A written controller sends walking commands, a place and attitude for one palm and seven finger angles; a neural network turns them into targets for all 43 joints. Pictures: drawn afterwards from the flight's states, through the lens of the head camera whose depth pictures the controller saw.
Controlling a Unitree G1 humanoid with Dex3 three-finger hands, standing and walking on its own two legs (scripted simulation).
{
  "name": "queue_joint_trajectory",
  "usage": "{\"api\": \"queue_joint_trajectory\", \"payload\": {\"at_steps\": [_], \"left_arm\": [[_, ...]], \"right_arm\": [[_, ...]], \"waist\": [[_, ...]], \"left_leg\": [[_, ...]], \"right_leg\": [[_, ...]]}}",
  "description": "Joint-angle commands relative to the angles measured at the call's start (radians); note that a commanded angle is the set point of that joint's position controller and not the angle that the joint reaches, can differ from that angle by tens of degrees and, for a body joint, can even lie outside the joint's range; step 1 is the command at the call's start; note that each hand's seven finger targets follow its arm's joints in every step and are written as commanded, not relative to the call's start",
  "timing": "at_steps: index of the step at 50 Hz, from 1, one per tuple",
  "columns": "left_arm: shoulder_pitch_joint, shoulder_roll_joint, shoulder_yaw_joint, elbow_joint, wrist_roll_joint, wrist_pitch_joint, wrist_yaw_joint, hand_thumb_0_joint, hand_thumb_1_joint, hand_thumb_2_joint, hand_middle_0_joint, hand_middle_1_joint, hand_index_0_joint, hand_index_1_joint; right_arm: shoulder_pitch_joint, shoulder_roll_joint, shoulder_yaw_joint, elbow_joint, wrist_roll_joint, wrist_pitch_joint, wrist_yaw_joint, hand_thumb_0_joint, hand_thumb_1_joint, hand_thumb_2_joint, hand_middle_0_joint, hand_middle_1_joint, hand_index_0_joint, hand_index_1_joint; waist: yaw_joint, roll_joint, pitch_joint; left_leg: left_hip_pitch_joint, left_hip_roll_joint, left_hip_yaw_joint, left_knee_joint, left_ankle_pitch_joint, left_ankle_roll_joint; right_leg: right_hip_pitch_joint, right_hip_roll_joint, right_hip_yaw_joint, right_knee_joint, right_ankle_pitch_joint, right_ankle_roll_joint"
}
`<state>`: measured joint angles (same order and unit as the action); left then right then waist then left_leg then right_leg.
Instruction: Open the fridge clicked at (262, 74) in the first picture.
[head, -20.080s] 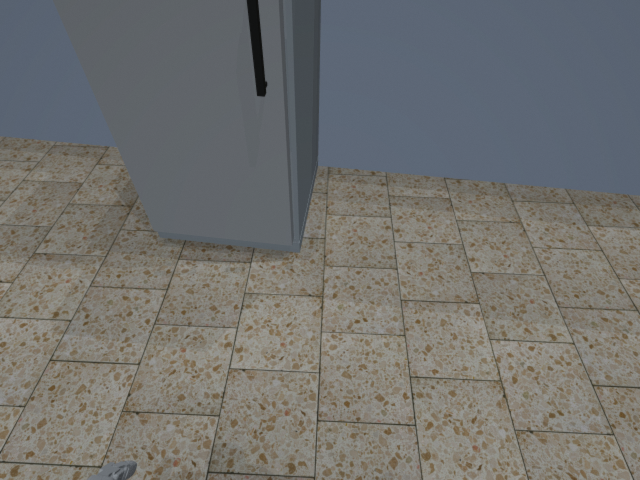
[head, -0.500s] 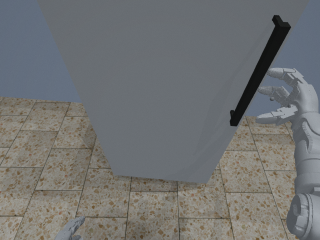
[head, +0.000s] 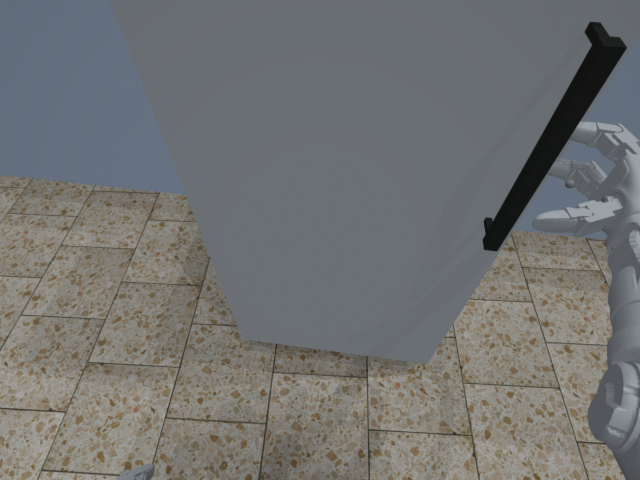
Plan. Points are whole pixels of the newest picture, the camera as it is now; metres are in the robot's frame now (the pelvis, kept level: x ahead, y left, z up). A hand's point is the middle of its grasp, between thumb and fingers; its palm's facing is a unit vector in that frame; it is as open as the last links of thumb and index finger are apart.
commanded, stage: feel for the door with the fingertips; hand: right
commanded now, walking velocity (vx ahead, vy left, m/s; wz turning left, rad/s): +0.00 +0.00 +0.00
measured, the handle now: (531, 160) +0.51 -0.20 +0.14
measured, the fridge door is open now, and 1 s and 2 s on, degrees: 0 0 0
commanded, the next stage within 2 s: slide the fingers in behind the handle in 0.12 s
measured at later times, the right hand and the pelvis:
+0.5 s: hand (572, 183) +0.46 -0.23 +0.15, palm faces +0.03 +1.00 -0.01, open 13.7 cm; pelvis +0.00 -0.01 +0.00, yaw -1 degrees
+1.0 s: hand (542, 183) +0.45 -0.20 +0.15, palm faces +0.02 +1.00 +0.01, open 14.0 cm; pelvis +0.00 -0.01 +0.00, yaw +0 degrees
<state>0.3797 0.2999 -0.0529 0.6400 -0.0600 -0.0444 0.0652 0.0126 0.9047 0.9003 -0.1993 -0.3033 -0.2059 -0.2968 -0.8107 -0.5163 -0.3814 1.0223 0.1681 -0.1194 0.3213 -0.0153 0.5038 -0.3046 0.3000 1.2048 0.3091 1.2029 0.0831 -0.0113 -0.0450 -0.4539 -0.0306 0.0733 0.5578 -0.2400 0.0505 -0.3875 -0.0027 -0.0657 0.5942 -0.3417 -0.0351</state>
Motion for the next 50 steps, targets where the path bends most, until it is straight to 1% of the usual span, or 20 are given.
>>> {"api": "queue_joint_trajectory", "payload": {"at_steps": [1,3,6,10,19,21,22,26,32,34,36,37,39,41,44,45,46,48,49,50], "left_arm": [[0.041,0.145,0.058,-0.094,-0.005,-0.042,0.013,0.000,0.900,0.900,-0.200,-0.300,-0.200,-0.300],[0.051,0.146,0.059,-0.084,-0.001,-0.048,0.014,0.000,0.900,0.900,-0.200,-0.300,-0.200,-0.300],[0.071,0.158,0.061,-0.071,0.000,-0.047,0.016,0.000,0.900,0.900,-0.200,-0.300,-0.200,-0.300],[0.064,0.152,0.059,-0.065,0.002,-0.058,0.015,0.000,0.900,0.900,-0.200,-0.300,-0.200,-0.300],[0.079,0.156,0.056,-0.050,0.008,-0.068,0.009,0.000,0.900,0.900,-0.200,-0.300,-0.200,-0.300],[0.081,0.156,0.058,-0.054,0.009,-0.067,0.010,0.000,0.900,0.900,-0.200,-0.300,-0.200,-0.300],[0.076,0.155,0.058,-0.059,0.011,-0.069,0.007,0.000,0.900,0.900,-0.200,-0.300,-0.200,-0.300],[0.068,0.147,0.059,-0.071,0.009,-0.071,0.001,0.000,0.900,0.900,-0.200,-0.300,-0.200,-0.300],[0.039,0.142,0.059,-0.096,0.008,-0.067,-0.008,0.000,0.900,0.900,-0.200,-0.300,-0.200,-0.300],[0.033,0.135,0.059,-0.097,0.006,-0.067,-0.009,0.000,0.900,0.900,-0.200,-0.300,-0.200,-0.300],[0.029,0.134,0.063,-0.107,0.006,-0.065,-0.011,0.000,0.900,0.900,-0.200,-0.300,-0.200,-0.300],[0.021,0.130,0.062,-0.106,0.007,-0.068,-0.012,0.000,0.900,0.900,-0.200,-0.300,-0.200,-0.300],[0.020,0.127,0.064,-0.105,0.009,-0.070,-0.014,0.000,0.900,0.900,-0.200,-0.300,-0.200,-0.300],[0.022,0.132,0.066,-0.108,0.010,-0.064,-0.013,0.000,0.900,0.900,-0.200,-0.300,-0.200,-0.300],[0.005,0.124,0.061,-0.104,0.004,-0.059,-0.010,0.000,0.900,0.900,-0.200,-0.300,-0.200,-0.300],[0.004,0.123,0.061,-0.103,0.004,-0.058,-0.010,0.000,0.900,0.900,-0.200,-0.300,-0.200,-0.300],[0.009,0.127,0.061,-0.102,0.006,-0.054,-0.010,0.000,0.900,0.900,-0.200,-0.300,-0.200,-0.300],[0.004,0.125,0.063,-0.110,0.007,-0.052,-0.008,0.000,0.900,0.900,-0.200,-0.300,-0.200,-0.300],[-0.006,0.118,0.060,-0.120,0.005,-0.053,-0.010,0.000,0.900,0.900,-0.200,-0.300,-0.200,-0.300],[-0.007,0.114,0.061,-0.120,0.006,-0.057,-0.010,0.000,0.900,0.900,-0.200,-0.300,-0.200,-0.300]], "right_arm": [[-0.521,-0.258,0.011,-0.212,0.011,-0.087,0.017,0.000,0.500,-0.300,0.300,1.200,0.300,1.200],[-0.562,-0.251,0.017,-0.218,0.015,-0.104,0.022,0.000,0.500,-0.300,0.300,1.200,0.300,1.200],[-0.565,-0.265,-0.001,-0.158,0.039,-0.104,0.033,0.000,0.500,-0.300,0.300,1.200,0.300,1.200],[-0.630,-0.220,0.041,-0.184,0.026,-0.119,0.027,0.000,0.500,-0.300,0.300,1.200,0.300,1.200],[-0.635,-0.187,0.055,-0.129,0.022,-0.124,0.002,0.000,0.500,-0.300,0.300,1.200,0.300,1.200],[-0.618,-0.191,0.050,-0.138,0.027,-0.129,0.005,0.000,0.500,-0.300,0.300,1.200,0.300,1.200],[-0.614,-0.208,0.031,-0.167,0.025,-0.134,0.004,0.000,0.500,-0.300,0.300,1.200,0.300,1.200],[-0.558,-0.129,0.079,-0.207,0.045,-0.131,0.012,0.000,0.500,-0.300,0.300,1.200,0.300,1.200],[-0.456,-0.182,-0.001,-0.264,0.043,-0.095,-0.029,0.000,0.500,-0.300,0.300,1.200,0.300,1.200],[-0.479,-0.145,0.037,-0.297,0.029,-0.086,-0.042,0.000,0.500,-0.300,0.300,1.200,0.300,1.200],[-0.464,-0.130,0.054,-0.350,0.023,-0.085,-0.055,0.000,0.500,-0.300,0.300,1.200,0.300,1.200],[-0.480,-0.114,0.061,-0.371,0.021,-0.084,-0.060,0.000,0.500,-0.300,0.300,1.200,0.300,1.200],[-0.459,-0.110,0.051,-0.389,0.025,-0.080,-0.069,0.000,0.500,-0.300,0.300,1.200,0.300,1.200],[-0.385,-0.147,0.006,-0.379,0.035,-0.069,-0.076,0.000,0.500,-0.300,0.300,1.200,0.300,1.200],[-0.429,-0.080,0.063,-0.347,0.024,-0.040,-0.083,0.000,0.500,-0.300,0.300,1.200,0.300,1.200],[-0.426,-0.078,0.063,-0.324,0.019,-0.030,-0.088,0.000,0.500,-0.300,0.300,1.200,0.300,1.200],[-0.436,-0.095,0.055,-0.326,0.013,-0.029,-0.093,0.000,0.500,-0.300,0.300,1.200,0.300,1.200],[-0.431,-0.144,0.012,-0.358,0.006,-0.034,-0.104,0.000,0.500,-0.300,0.300,1.200,0.300,1.200],[-0.439,-0.097,0.055,-0.393,0.006,-0.040,-0.100,0.000,0.500,-0.300,0.300,1.200,0.300,1.200],[-0.436,-0.078,0.061,-0.399,0.009,-0.044,-0.102,0.000,0.500,-0.300,0.300,1.200,0.300,1.200]], "waist": [[0.022,-0.075,-0.322],[0.030,-0.083,-0.353],[0.039,-0.014,-0.355],[0.046,-0.103,-0.367],[0.057,-0.037,-0.339],[0.049,-0.037,-0.351],[0.031,-0.077,-0.380],[0.029,-0.054,-0.383],[-0.018,-0.028,-0.364],[-0.004,-0.051,-0.341],[-0.010,-0.054,-0.357],[-0.007,-0.092,-0.369],[-0.014,-0.075,-0.392],[-0.030,-0.004,-0.395],[-0.007,-0.002,-0.316],[-0.007,-0.021,-0.292],[-0.005,0.006,-0.292],[-0.022,-0.002,-0.346],[-0.021,-0.051,-0.370],[-0.021,-0.052,-0.381]], "left_leg": [[0.223,0.039,-0.092,-0.032,0.273,-0.021],[0.207,0.031,-0.086,-0.031,0.268,-0.020],[0.212,0.030,-0.082,-0.029,0.267,-0.023],[0.154,0.026,-0.073,-0.028,0.239,-0.020],[0.117,0.021,-0.059,-0.024,0.204,-0.019],[0.126,0.022,-0.055,-0.020,0.215,-0.017],[0.130,0.021,-0.057,-0.012,0.226,-0.014],[0.126,0.018,-0.044,-0.009,0.247,-0.012],[0.179,0.018,-0.048,-0.005,0.285,-0.011],[0.155,0.019,-0.045,-0.008,0.279,-0.012],[0.160,0.019,-0.045,-0.007,0.283,-0.010],[0.153,0.018,-0.049,-0.008,0.295,-0.011],[0.166,0.016,-0.048,-0.009,0.314,-0.011],[0.215,0.016,-0.049,-0.010,0.341,-0.012],[0.193,0.020,-0.047,-0.021,0.316,-0.015],[0.178,0.021,-0.049,-0.025,0.298,-0.013],[0.191,0.023,-0.048,-0.026,0.295,-0.012],[0.232,0.025,-0.058,-0.019,0.325,-0.012],[0.235,0.025,-0.061,-0.016,0.337,-0.010],[0.223,0.024,-0.056,-0.015,0.340,-0.009]], "right_leg": [[0.027,-0.002,0.061,-0.050,0.244,-0.016],[0.054,-0.003,0.076,-0.049,0.255,-0.012],[0.030,-0.005,0.078,-0.042,0.247,-0.015],[0.082,-0.005,0.092,-0.044,0.255,-0.007],[0.072,-0.010,0.112,-0.045,0.243,-0.004],[0.080,-0.011,0.110,-0.040,0.265,-0.005],[0.103,-0.010,0.116,-0.041,0.289,0.002],[0.135,-0.017,0.118,-0.036,0.346,0.006],[0.103,-0.014,0.106,-0.048,0.365,0.006],[0.116,-0.017,0.108,-0.052,0.375,0.010],[0.139,-0.021,0.106,-0.047,0.406,0.010],[0.167,-0.020,0.108,-0.045,0.430,0.014],[0.192,-0.024,0.111,-0.044,0.465,0.020],[0.162,-0.025,0.103,-0.045,0.475,0.012],[0.117,-0.017,0.093,-0.063,0.392,0.007],[0.108,-0.015,0.089,-0.065,0.360,0.005],[0.097,-0.014,0.090,-0.065,0.353,0.001],[0.103,-0.009,0.086,-0.064,0.365,-0.001],[0.127,-0.007,0.084,-0.063,0.387,0.002],[0.149,-0.010,0.088,-0.057,0.405,0.005]]}}
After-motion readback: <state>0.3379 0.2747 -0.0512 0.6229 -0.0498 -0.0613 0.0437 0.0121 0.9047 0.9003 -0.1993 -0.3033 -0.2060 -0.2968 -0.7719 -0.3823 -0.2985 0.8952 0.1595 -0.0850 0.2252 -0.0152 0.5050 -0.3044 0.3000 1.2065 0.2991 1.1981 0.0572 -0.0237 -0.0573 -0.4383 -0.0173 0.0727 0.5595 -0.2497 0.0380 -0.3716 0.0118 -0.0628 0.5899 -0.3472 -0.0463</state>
